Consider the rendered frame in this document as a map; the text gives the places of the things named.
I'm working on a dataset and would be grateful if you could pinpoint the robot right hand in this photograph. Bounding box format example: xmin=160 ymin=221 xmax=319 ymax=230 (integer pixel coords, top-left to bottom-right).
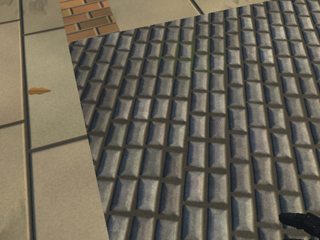
xmin=279 ymin=212 xmax=320 ymax=240

